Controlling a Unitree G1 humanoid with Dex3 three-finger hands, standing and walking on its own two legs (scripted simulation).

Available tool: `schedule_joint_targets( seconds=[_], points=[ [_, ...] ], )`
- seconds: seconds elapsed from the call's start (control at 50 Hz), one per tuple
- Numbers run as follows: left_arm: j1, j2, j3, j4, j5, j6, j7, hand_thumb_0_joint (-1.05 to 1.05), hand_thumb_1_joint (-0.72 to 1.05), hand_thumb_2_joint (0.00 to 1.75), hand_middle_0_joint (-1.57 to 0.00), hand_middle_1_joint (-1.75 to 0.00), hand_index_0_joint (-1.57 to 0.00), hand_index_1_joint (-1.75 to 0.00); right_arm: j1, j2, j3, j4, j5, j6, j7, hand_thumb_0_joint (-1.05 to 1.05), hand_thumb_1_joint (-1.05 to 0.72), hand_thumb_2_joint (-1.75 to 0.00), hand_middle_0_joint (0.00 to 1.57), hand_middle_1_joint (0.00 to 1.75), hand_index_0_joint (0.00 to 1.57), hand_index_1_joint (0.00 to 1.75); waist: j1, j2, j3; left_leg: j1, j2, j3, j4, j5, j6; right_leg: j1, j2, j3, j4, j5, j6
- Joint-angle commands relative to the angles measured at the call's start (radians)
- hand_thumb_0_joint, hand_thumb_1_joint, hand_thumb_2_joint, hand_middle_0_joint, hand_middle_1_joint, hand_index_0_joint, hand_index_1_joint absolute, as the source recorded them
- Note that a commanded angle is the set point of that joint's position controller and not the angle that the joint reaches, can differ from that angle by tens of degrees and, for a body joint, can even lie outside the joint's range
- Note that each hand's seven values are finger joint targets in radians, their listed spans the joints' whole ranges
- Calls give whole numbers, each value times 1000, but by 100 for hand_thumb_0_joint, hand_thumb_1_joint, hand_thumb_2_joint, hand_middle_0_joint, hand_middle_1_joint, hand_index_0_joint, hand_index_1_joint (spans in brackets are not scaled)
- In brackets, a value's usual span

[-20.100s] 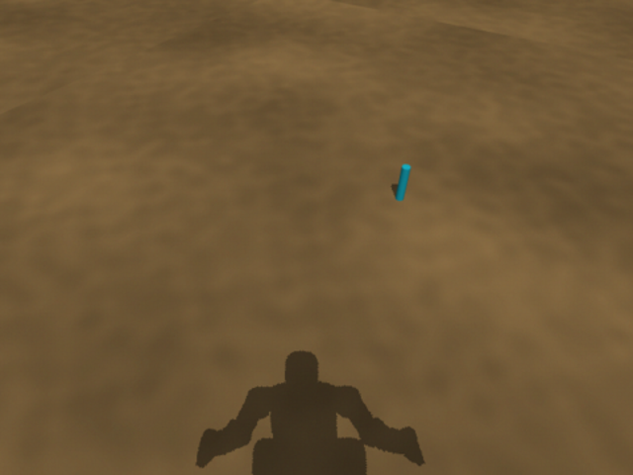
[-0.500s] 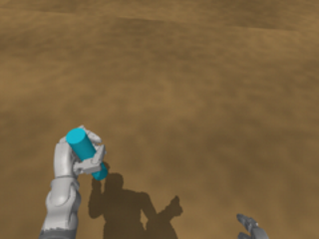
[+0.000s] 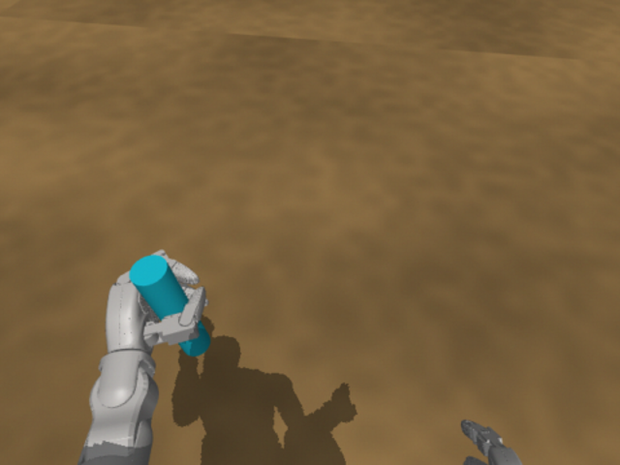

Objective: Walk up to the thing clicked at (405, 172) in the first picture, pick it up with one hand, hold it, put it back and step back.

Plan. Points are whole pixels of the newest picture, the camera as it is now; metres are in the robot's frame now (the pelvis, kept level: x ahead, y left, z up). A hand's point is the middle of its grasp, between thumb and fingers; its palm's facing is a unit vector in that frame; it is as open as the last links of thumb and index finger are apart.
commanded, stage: hold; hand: left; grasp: from the side
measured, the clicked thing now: (176, 312) +0.32 +0.18 +0.03
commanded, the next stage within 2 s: crouch in 0.72 s
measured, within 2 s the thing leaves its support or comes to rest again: neither
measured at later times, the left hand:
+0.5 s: hand (181, 300) +0.32 +0.16 +0.06, palm faces +0.13 -0.99 +0.00, open 5.3 cm
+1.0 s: hand (182, 308) +0.32 +0.17 +0.04, palm faces +0.14 -0.99 +0.02, open 5.3 cm
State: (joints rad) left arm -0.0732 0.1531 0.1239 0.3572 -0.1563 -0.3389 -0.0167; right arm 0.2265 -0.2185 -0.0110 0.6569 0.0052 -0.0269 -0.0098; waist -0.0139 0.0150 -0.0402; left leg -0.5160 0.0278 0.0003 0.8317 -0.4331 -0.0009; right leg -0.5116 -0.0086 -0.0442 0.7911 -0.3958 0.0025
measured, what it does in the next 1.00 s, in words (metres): stands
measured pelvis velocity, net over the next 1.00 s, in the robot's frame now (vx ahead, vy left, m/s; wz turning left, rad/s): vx -0.01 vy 0.00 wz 0.00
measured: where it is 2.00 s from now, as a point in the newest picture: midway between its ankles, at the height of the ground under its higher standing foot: outside the picture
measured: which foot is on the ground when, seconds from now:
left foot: down 0.00-1.00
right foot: down 0.00-1.00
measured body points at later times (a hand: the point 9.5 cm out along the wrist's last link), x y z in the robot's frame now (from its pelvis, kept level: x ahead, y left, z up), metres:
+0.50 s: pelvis -0.01 +0.00 +0.00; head +0.03 +0.00 +0.45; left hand +0.31 +0.22 +0.06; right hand +0.13 -0.25 -0.11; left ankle -0.01 +0.12 -0.70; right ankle +0.00 -0.12 -0.70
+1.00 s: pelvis -0.01 +0.00 +0.00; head +0.03 +0.01 +0.44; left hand +0.30 +0.22 +0.04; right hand +0.13 -0.24 -0.11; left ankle -0.01 +0.12 -0.70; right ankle +0.00 -0.12 -0.70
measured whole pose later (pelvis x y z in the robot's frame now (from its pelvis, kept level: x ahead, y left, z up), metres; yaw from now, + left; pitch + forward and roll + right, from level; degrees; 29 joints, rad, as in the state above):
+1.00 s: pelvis -0.01 +0.00 +0.00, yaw +0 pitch +7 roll -1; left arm -0.12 0.15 0.14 0.42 -0.15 -0.35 0.00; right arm 0.22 -0.21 -0.01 0.66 0.00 -0.03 -0.01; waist -0.02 0.01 -0.04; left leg -0.55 0.03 0.00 0.86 -0.43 0.00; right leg -0.54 -0.01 -0.04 0.81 -0.39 0.01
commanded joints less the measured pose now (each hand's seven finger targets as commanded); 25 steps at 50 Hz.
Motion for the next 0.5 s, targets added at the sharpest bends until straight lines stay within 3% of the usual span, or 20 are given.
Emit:
schedule_joint_targets(
  seconds=[0.0, 0.02, 0.04, 0.06, 0.1, 0.14, 0.18, 0.2, 0.22, 0.24, 0.28, 0.3, 0.32, 0.4, 0.42, 0.48],
  points=[
    [-320, 144, 60, -290, -9, -89, 12, 0, 61, 121, -128, -132, -129, -132, -32, -131, -53, -124, 4, -45, -8, 0, -90, -90, 20, 30, 20, 30, -2, 9, -289, 120, -14, -17, -98, 336, 4, 130, 15, 0, -74, 329, -13],
    [-273, 127, 51, -248, -10, -81, 13, 0, 63, 121, -128, -132, -129, -132, -30, -129, -47, -128, 5, -43, -11, 0, -90, -90, 20, 30, 20, 30, -5, -17, -279, 115, -16, -14, -102, 323, 6, 144, 14, 0, -80, 325, -10],
    [-323, 137, 53, -286, -10, -89, 13, 0, 60, 121, -128, -132, -128, -132, -34, -128, -46, -126, 4, -43, -10, 0, -90, -90, 20, 30, 20, 30, -5, 9, -254, 107, -15, -17, -114, 288, 3, 127, 15, 1, -80, 291, -13],
    [-278, 103, 30, -230, -8, -87, 13, 0, 60, 122, -128, -133, -129, -132, -41, -127, -45, -125, 4, -45, -8, 0, -90, -90, 20, 30, 20, 30, -11, 1, -226, 100, -15, -17, -115, 271, 2, 114, 16, 0, -78, 272, -13],
    [-289, 131, 51, -255, -5, -89, 13, 0, 64, 121, -127, -131, -127, -131, -39, -130, -51, -125, 2, -45, -11, 0, -89, -90, 20, 30, 20, 30, -2, 26, -278, 124, -16, -14, -107, 297, 2, 121, 15, 2, -78, 295, -13],
    [-209, 103, 40, -167, -8, -75, 5, 0, 65, 121, -127, -131, -128, -131, -33, -132, -51, -124, 2, -41, -12, 0, -90, -90, 20, 30, 20, 30, -12, -46, -234, 81, -18, -11, -98, 279, 11, 127, 12, 4, -89, 302, -6],
    [-219, 112, 40, -176, -6, -70, -3, 0, 64, 124, -129, -134, -130, -134, -38, -130, -50, -123, 3, -42, -11, 0, -89, -90, 20, 30, 20, 30, -10, -29, -252, 94, -21, -6, -97, 297, 12, 134, 8, 7, -87, 324, -5],
    [-259, 121, 36, -245, -9, -75, -4, 0, 60, 123, -128, -133, -129, -133, -41, -128, -50, -128, 5, -40, -11, 0, -90, -90, 20, 30, 20, 30, 4, -2, -285, 116, -22, -3, -98, 315, 8, 152, 8, 9, -89, 337, -7],
    [-251, 121, 42, -194, -8, -70, -4, 0, 61, 122, -129, -133, -130, -133, -35, -132, -51, -125, 3, -37, -12, 0, -90, -90, 20, 30, 20, 30, -14, -26, -283, 105, -23, -3, -86, 324, 13, 147, 8, 11, -90, 352, -3],
    [-258, 103, 21, -220, -9, -72, -6, 0, 61, 122, -128, -132, -129, -132, -34, -129, -49, -125, 3, -39, -11, 0, -90, -90, 20, 30, 20, 30, -10, -16, -257, 108, -22, -5, -95, 316, 10, 140, 9, 7, -90, 340, -5],
    [-281, 113, 35, -221, -10, -76, 1, 0, 61, 121, -127, -132, -128, -132, -26, -131, -51, -118, 1, -42, -10, 0, -90, -90, 20, 30, 20, 30, -15, -21, -279, 103, -20, -7, -87, 321, 13, 139, 9, 9, -81, 350, -5],
    [-316, 147, 64, -260, -12, -85, 6, 0, 61, 121, -127, -131, -128, -131, -30, -125, -48, -121, 3, -41, -12, 0, -90, -90, 20, 30, 20, 30, -3, 7, -311, 116, -23, -3, -87, 326, 11, 145, 8, 11, -85, 350, -6],
    [-287, 124, 44, -211, -8, -79, 5, 0, 63, 121, -127, -131, -128, -131, -36, -125, -45, -124, 3, -41, -12, 0, -90, -90, 20, 30, 20, 30, -15, -9, -264, 108, -22, -5, -93, 309, 11, 136, 9, 8, -88, 330, -5],
    [-302, 136, 54, -247, -6, -87, 13, 0, 63, 121, -127, -131, -127, -131, -40, -126, -45, -127, 3, -41, -14, 0, -90, -90, 20, 30, 20, 30, 0, 20, -271, 117, -19, -8, -106, 299, 4, 135, 12, 4, -86, 304, -12],
    [-297, 136, 57, -228, -4, -84, 13, 0, 65, 121, -127, -131, -128, -130, -37, -129, -47, -126, 1, -40, -15, 0, -90, -90, 20, 30, 20, 30, -9, 9, -276, 114, -18, -12, -105, 295, 6, 134, 14, 3, -85, 301, -11],
    [-253, 99, 27, -178, -7, -70, 5, 0, 62, 121, -128, -132, -129, -132, -46, -126, -43, -128, 5, -40, -15, 0, -90, -90, 20, 30, 20, 30, -12, -13, -210, 88, -20, -8, -118, 239, 8, 115, 12, 4, -101, 256, -10]
  ],
)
